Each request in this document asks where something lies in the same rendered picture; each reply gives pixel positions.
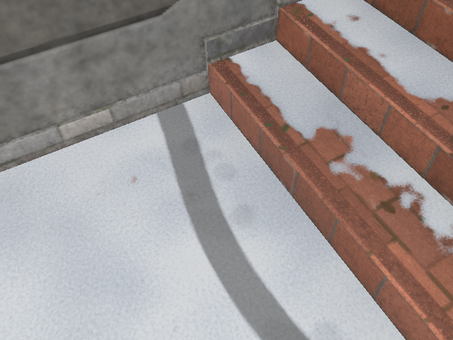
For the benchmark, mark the stairs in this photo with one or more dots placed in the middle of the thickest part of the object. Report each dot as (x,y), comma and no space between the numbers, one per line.
(351,107)

